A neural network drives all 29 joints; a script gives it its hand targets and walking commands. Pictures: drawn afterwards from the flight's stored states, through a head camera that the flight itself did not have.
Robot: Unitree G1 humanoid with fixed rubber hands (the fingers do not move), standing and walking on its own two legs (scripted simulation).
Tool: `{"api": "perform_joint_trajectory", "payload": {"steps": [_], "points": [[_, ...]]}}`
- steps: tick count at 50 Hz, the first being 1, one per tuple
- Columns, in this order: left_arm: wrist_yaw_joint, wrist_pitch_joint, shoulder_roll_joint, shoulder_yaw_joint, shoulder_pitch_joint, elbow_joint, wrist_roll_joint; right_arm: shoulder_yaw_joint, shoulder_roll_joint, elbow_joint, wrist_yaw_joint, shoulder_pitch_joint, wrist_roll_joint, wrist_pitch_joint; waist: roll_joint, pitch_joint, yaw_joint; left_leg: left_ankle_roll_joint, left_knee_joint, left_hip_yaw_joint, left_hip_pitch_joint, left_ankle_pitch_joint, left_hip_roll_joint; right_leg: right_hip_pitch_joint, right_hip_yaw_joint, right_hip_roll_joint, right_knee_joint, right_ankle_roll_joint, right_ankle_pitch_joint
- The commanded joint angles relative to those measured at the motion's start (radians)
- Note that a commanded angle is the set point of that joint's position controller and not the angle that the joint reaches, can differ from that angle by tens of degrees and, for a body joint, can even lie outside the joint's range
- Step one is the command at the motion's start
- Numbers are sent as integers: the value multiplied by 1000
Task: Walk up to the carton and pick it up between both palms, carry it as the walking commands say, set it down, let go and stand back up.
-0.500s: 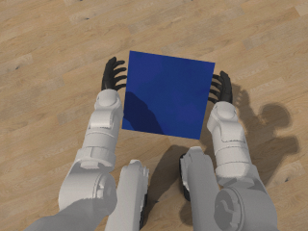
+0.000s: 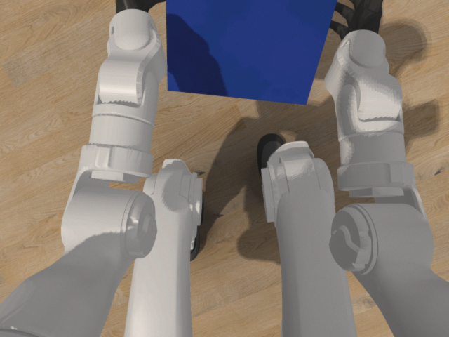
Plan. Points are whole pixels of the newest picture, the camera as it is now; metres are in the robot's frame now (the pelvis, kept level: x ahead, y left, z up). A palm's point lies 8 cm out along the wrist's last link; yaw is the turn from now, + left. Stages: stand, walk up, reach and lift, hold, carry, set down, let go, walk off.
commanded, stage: set down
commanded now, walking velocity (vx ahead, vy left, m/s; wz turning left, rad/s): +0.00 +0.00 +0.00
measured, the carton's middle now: (243, 11) +0.56 -0.08 -0.26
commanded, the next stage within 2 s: none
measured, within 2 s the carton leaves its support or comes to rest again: neither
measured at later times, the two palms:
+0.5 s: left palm out of the picture +0.58 +0.08 -0.17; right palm (346, 11) +0.52 -0.21 -0.18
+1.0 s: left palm out of the picture +0.60 +0.10 -0.20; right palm out of the picture +0.55 -0.20 -0.19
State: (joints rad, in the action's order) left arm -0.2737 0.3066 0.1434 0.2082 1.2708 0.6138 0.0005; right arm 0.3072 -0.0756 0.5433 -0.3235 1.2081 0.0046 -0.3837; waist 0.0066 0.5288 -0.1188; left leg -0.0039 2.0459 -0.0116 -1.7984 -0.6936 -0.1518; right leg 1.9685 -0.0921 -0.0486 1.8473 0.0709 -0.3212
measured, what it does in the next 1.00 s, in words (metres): lowers itself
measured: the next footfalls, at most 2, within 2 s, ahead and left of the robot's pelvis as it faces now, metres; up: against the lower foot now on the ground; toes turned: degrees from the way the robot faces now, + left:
none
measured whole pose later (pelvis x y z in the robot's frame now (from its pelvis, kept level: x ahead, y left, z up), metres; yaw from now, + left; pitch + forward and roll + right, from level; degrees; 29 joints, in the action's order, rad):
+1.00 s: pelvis +0.04 +0.01 -0.05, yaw +0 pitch +48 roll -3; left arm -0.12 0.18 0.13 0.27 1.38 0.93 0.14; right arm 0.58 -0.15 0.90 -0.04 1.28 -0.13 -0.21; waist 0.00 0.08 -0.11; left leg 0.01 2.17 0.01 -2.27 -0.73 -0.20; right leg 2.41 -0.07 -0.02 1.95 0.09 -0.38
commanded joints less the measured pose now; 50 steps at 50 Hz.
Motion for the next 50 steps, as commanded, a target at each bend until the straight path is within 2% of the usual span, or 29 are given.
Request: {"api": "perform_joint_trajectory", "payload": {"steps": [1,5,6,9,11,12,14,17,21,23,26,27,28,29,31,32,34,35,36,37,39,41,42,43,45,46,47,48,50], "points": [[366,-10,-983,-538,724,-65,-122,-591,913,-132,396,765,154,83,-105,-2281,47,1,-374,-11,314,298,-39,-1023,181,-61,-17,-45,248],[369,-36,-971,-504,730,-5,-115,-608,919,-141,393,870,168,108,-65,-2258,70,16,-322,-20,295,272,-38,-994,157,-51,-11,-42,200],[381,-48,-966,-502,781,13,-124,-584,952,-95,398,880,157,117,-23,-2197,38,25,-330,-12,223,190,-23,-978,176,-48,11,-39,146],[394,-54,-936,-499,846,25,-132,-516,896,5,384,878,139,112,-108,-2147,13,18,-296,-44,176,121,-35,-948,143,-29,-14,-51,53],[413,-51,-988,-386,731,245,-83,-482,908,15,396,946,117,136,-30,-1956,17,30,-297,-25,76,70,-27,-881,150,-22,-15,-40,-19],[412,-69,-988,-354,727,188,-61,-486,924,-24,393,927,125,143,-48,-2033,42,33,-280,-26,119,182,-26,-896,152,-27,18,-20,75],[423,-87,-944,-365,807,191,-95,-480,944,57,387,903,106,143,27,-2030,2,35,-259,-38,63,114,-30,-935,160,-31,11,-28,37],[438,-74,-956,-319,763,279,-61,-403,912,150,411,876,101,149,-65,-1835,45,39,-282,-25,29,80,-27,-769,174,-32,45,-35,17],[458,-81,-923,-291,778,304,-45,-372,915,158,423,876,70,142,-64,-1847,53,32,-227,-45,-13,104,-35,-786,158,-32,63,-37,40],[478,-80,-903,-312,835,290,-58,-309,907,230,426,782,29,129,-68,-1734,-18,28,-242,-42,-86,93,-30,-746,203,-41,86,-43,103],[476,-50,-924,-204,689,445,9,-242,817,264,444,773,-5,129,-133,-1609,5,15,-231,-43,-102,117,-36,-627,177,-42,82,-39,68],[478,-61,-927,-237,701,386,-22,-262,860,186,453,758,13,133,-64,-1744,-5,22,-210,-31,-27,187,-31,-673,197,-45,104,-35,134],[474,-69,-854,-214,757,347,-12,-245,854,211,457,802,21,123,-92,-1718,18,26,-216,-25,-81,134,-29,-670,169,-36,99,-28,75],[481,-60,-833,-174,748,421,15,-166,834,346,460,684,-31,110,-82,-1595,-31,24,-205,-35,-129,52,-30,-623,184,-31,88,-41,1],[476,-65,-805,-168,652,431,47,-157,855,332,482,653,-5,116,-99,-1490,31,29,-229,-20,-144,145,-16,-501,190,-34,120,-35,92],[468,-71,-860,-196,661,403,7,-166,803,243,479,695,-3,133,-143,-1525,-27,25,-214,-7,-107,217,-20,-509,178,-26,111,-43,153],[451,-77,-863,-192,576,441,47,-110,786,339,484,585,-46,139,-202,-1450,-12,8,-233,-11,-151,250,-25,-411,191,-30,136,-38,183],[451,-85,-879,-189,577,419,52,-68,766,366,484,522,-62,145,-188,-1408,-60,2,-239,3,-166,271,-11,-380,189,-42,129,-41,201],[447,-79,-881,-177,489,461,75,-68,774,380,489,505,-70,148,-182,-1366,-15,1,-236,-8,-206,287,-26,-387,178,-37,105,-44,203],[433,-90,-826,-182,584,404,55,-80,733,320,490,583,-56,152,-137,-1372,-39,20,-231,12,-209,220,-22,-361,191,-29,131,-43,157],[421,-97,-864,-233,523,432,76,-57,735,382,495,503,-75,167,-222,-1367,-27,-1,-258,10,-173,308,-2,-301,197,-24,119,-48,194],[399,-110,-844,-269,532,349,61,-77,733,339,500,456,-60,173,-207,-1444,-58,0,-253,47,-83,382,18,-279,211,-9,131,-39,203],[401,-101,-874,-260,524,373,84,-43,728,384,503,438,-86,160,-241,-1435,-39,-6,-229,32,-88,377,4,-289,174,-28,135,-54,192],[384,-116,-828,-259,527,333,59,-54,755,423,508,395,-65,166,-178,-1412,-50,-5,-256,52,-124,421,20,-239,208,-8,150,-37,214],[372,-97,-882,-286,458,409,91,-50,688,385,525,444,-60,180,-304,-1410,-27,-25,-235,62,-5,495,25,-108,197,-12,139,-56,183],[374,-105,-839,-262,444,402,91,-51,740,386,528,401,-62,171,-219,-1412,-28,-6,-257,62,-39,449,20,-176,203,-16,132,-43,196],[369,-110,-849,-267,411,377,109,-60,715,388,535,411,-70,173,-269,-1376,-1,-25,-266,52,-62,503,24,-123,197,-18,139,-45,183],[377,-97,-892,-271,421,397,89,-42,667,374,532,431,-79,177,-277,-1414,-53,-29,-242,61,-39,499,25,-145,194,-14,130,-60,182],[367,-95,-833,-266,358,425,111,-14,650,400,531,380,-97,170,-289,-1331,-51,-15,-265,99,-6,503,43,-68,195,-4,120,-48,124]]}}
